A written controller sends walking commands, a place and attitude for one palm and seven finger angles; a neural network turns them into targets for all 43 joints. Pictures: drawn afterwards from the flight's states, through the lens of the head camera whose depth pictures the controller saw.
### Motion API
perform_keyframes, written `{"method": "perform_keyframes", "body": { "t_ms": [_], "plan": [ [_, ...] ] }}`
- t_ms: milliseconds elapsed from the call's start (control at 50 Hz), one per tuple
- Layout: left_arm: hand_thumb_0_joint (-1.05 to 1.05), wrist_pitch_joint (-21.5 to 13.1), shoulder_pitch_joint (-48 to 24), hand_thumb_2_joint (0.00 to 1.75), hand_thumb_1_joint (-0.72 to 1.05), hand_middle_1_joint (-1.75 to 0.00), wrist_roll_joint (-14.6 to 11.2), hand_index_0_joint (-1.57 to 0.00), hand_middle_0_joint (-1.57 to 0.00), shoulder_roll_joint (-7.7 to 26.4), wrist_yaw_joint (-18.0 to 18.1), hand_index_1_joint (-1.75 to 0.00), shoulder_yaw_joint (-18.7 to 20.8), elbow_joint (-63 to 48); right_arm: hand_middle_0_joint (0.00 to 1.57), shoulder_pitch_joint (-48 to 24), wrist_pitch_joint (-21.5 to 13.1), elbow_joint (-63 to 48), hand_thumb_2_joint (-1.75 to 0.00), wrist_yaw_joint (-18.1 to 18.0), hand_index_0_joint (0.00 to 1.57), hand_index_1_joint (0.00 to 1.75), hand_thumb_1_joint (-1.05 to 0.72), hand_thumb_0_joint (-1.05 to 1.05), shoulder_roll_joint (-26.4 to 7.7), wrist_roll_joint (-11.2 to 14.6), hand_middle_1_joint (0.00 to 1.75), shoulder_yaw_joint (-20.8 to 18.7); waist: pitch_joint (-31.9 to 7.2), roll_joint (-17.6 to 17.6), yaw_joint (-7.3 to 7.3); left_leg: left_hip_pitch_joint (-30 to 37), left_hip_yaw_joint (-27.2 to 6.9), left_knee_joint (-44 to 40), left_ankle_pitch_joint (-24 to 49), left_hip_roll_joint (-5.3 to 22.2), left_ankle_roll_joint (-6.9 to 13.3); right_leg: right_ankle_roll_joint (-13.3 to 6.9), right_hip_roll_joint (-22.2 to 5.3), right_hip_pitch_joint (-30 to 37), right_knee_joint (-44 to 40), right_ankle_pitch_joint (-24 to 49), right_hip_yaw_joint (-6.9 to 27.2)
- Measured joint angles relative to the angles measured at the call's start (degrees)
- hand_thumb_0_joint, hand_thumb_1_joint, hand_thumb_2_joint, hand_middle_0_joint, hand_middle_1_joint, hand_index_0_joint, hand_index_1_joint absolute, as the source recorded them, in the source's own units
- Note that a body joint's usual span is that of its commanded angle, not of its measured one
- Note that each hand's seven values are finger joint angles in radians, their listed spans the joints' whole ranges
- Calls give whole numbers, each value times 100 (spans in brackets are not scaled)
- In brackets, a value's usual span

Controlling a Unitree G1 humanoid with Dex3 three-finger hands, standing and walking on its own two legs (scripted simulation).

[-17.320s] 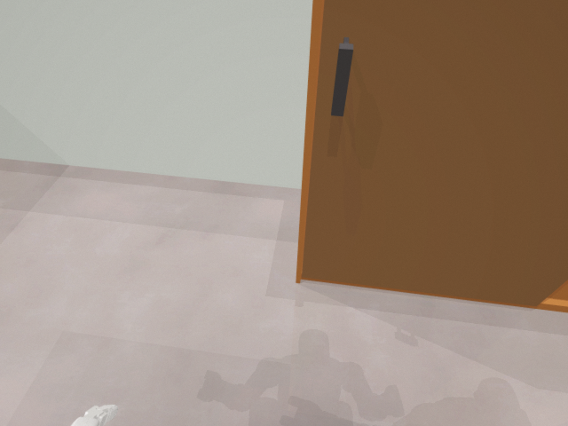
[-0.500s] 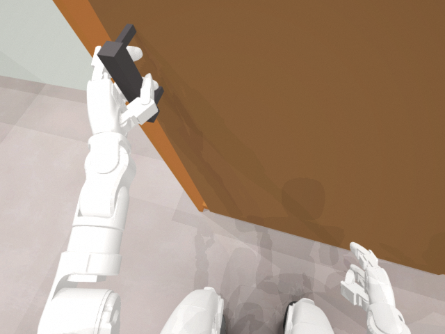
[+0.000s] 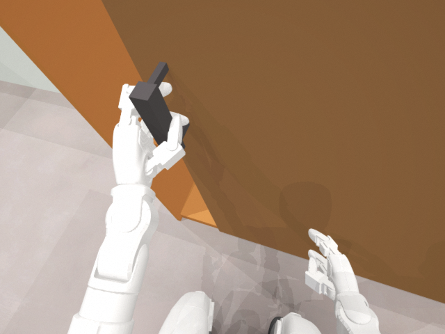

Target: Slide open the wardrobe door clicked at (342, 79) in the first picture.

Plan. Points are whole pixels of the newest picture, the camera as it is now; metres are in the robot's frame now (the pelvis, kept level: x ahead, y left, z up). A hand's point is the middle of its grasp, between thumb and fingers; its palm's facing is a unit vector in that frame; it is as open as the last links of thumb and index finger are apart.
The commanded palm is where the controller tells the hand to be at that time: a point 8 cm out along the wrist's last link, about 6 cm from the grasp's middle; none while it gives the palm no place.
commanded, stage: step sideways, sliding the door along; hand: left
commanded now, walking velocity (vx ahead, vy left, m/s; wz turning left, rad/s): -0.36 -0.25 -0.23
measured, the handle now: (168, 113) +0.39 +0.15 +0.15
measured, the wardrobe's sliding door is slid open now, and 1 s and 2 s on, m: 0.20 0.44 0.54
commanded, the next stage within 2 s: stop walking and hold the door there in 1.62 s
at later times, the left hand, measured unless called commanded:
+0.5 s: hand (263, 170) +0.32 +0.00 +0.14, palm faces -0.12 -0.99 -0.10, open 6.7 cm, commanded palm +0.30 +0.01 +0.14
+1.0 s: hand (350, 189) +0.30 -0.10 +0.15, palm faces -0.04 -1.00 -0.03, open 6.4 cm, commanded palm +0.28 -0.12 +0.14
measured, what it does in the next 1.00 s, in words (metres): steps to the right: left foot, then right foot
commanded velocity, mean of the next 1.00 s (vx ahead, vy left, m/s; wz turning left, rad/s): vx -0.08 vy -0.29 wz -0.07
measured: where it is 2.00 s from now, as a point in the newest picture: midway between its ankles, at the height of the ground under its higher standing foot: outside the picture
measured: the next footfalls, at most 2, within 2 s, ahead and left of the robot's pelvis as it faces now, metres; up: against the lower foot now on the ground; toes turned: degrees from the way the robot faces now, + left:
left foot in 0.22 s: +0.00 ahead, +0.13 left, +0.00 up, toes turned +6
right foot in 0.58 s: -0.02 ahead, -0.26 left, +0.00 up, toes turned -12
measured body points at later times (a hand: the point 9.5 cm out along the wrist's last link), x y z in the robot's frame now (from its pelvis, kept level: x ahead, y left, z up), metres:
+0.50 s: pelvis -0.04 -0.06 +0.01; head +0.04 -0.07 +0.45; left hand +0.32 +0.06 +0.15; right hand +0.12 -0.27 -0.10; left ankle -0.04 +0.13 -0.73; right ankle -0.04 -0.24 -0.69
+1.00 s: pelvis -0.11 -0.18 +0.01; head -0.02 -0.16 +0.45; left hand +0.30 -0.05 +0.15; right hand +0.05 -0.42 -0.09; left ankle -0.09 -0.04 -0.73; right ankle -0.13 -0.37 -0.63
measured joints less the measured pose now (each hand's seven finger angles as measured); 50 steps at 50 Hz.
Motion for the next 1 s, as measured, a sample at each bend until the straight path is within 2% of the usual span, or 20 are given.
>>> {"method": "perform_keyframes", "body": {
  "t_ms": [60,120,180,220,260,300,360,460,560,580,600,620,640,680,720,760,800,860,920,1000],
  "plan": [
    [-1,-68,249,79,73,-140,61,-11,-39,-99,50,-133,-37,-205,20,-128,4,-17,-90,-102,20,30,-91,1,-147,-26,30,-90,3,-242,-153,-329,-131,297,-486,-535,20,-68,-85,-109,-282,368,170],
    [0,-144,382,78,73,-140,162,-12,-37,-148,79,-134,-160,-336,20,-198,103,-60,-90,-129,20,30,-91,1,-264,-48,30,-213,32,-411,-346,-319,-9,-380,-232,-721,-35,-136,-59,-154,-537,794,301],
    [0,-209,365,77,72,-140,250,-14,-36,-140,8,-134,-349,-319,20,-130,266,-124,-90,-126,20,30,-91,1,-315,-76,30,-315,-56,-593,-482,-29,230,-1452,632,-698,-67,-140,17,-227,-585,953,380],
    [1,-243,312,76,72,-140,254,-15,-35,-90,-73,-134,-490,-250,20,-9,336,-176,-90,-119,20,30,-91,1,-350,-96,30,-355,-236,-606,-551,381,404,-2348,1930,-462,16,-80,182,-337,-407,819,372],
    [0,-286,105,76,71,-140,205,-14,-36,48,-196,-134,-620,-75,20,102,348,-194,-90,-97,20,30,-91,1,-301,-126,30,-459,-357,-658,-606,549,464,-2534,1695,-313,107,102,273,-665,541,45,432],
    [-1,-349,-87,76,70,-140,269,-14,-37,226,-323,-134,-661,138,20,137,374,-123,-90,-31,20,30,-91,1,-170,-160,30,-463,-311,-795,-539,619,571,-2361,1326,-206,90,210,323,-896,1498,-744,647],
    [-2,-330,-156,77,69,-140,330,-18,-39,370,-399,-136,-628,337,20,265,325,-93,-90,40,20,30,-91,1,-66,-200,30,-357,-324,-586,-477,720,644,-2362,1303,189,-65,370,268,-1039,1966,-907,576],
    [-1,-268,-204,76,66,-140,224,-22,-42,468,-456,-138,-329,563,20,479,349,11,-90,64,20,30,-91,1,153,-197,30,-212,-303,-225,-337,911,731,-2574,1499,779,-342,491,-21,-753,1194,-438,467],
    [-3,-144,-463,80,66,-140,121,-20,-44,659,-415,-139,98,777,20,685,273,98,-90,4,20,30,-90,1,316,-95,30,-82,-318,-162,-212,760,564,-2397,1592,1149,-698,547,-74,6,-80,315,292],
    [-3,-88,-556,81,67,-140,120,-20,-44,673,-366,-139,193,827,21,723,240,118,-90,-5,20,30,-90,1,323,-48,30,-61,-358,-227,-187,624,507,-2186,1521,1148,-645,541,-115,196,-411,562,245],
    [-3,-63,-637,82,69,-140,119,-18,-44,574,-280,-139,311,891,21,660,219,179,-90,-27,20,30,-90,1,226,-5,30,-59,-318,-84,-210,451,318,-1892,1338,1210,-386,503,-26,195,-382,378,140],
    [-2,-25,-697,83,70,-140,106,-17,-45,453,-177,-139,403,936,21,567,208,264,-90,-76,20,30,-90,1,105,8,30,-84,-284,38,-262,225,77,-1452,807,1087,-107,449,17,101,-251,263,76],
    [-3,18,-756,83,71,-140,137,-16,-44,354,-87,-139,470,994,21,490,194,343,-90,-146,20,30,-90,1,-12,-4,30,-129,-283,77,-285,-20,-88,-902,241,801,-21,401,-17,-22,-163,226,72],
    [-3,130,-859,83,71,-140,91,-16,-41,256,7,-138,524,1065,21,368,172,460,-90,-266,20,30,-90,1,-204,-44,30,-248,-287,6,-286,-365,-109,32,-366,157,21,341,-141,-203,-167,325,150],
    [-2,201,-965,82,72,-140,61,-17,-39,225,77,-138,516,1094,20,270,141,525,-90,-347,20,30,-91,1,-337,-39,30,-344,-255,-98,-382,-399,83,-32,-352,-273,32,283,-214,-248,-321,499,136],
    [-2,203,-1096,81,72,-140,97,-18,-38,237,87,-138,462,1127,20,234,187,498,-90,-375,20,30,-91,1,-421,-42,30,-409,-273,-198,-504,-173,366,-971,286,-459,15,244,-221,-325,-369,594,25],
    [-2,227,-1285,80,72,-140,110,-18,-38,334,18,-136,367,1157,20,245,263,420,-90,-391,20,30,-91,1,-455,-73,30,-480,-323,-280,-567,196,587,-1975,1692,-388,158,230,-122,-543,-25,503,-82],
    [-1,212,-1685,79,73,-140,148,-16,-37,492,-158,-133,220,1454,20,243,345,428,-90,-263,20,30,-91,1,-329,-90,30,-567,-135,-596,-407,236,603,-1761,1341,-266,343,297,72,-1021,1612,-488,313],
    [-1,285,-1782,79,73,-140,169,-18,-35,496,-235,-133,133,1682,20,350,370,452,-90,-105,20,30,-91,1,-258,-93,30,-483,-219,-544,-286,310,491,-1945,1260,83,184,365,107,-1327,2706,-457,376],
    [1,317,-1876,79,73,-140,94,-21,-32,483,-275,-135,55,1896,20,482,422,407,-90,-26,20,30,-91,1,-153,-81,30,-389,-292,-386,-43,432,417,-2356,1550,544,-71,465,-155,-1342,2658,-180,453]
  ]
}}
